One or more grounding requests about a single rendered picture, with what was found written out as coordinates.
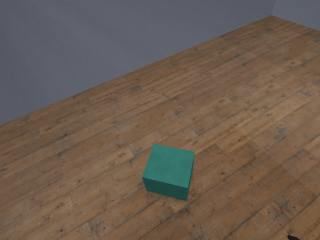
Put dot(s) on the carton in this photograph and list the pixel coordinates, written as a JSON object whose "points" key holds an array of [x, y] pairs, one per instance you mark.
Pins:
{"points": [[169, 171]]}

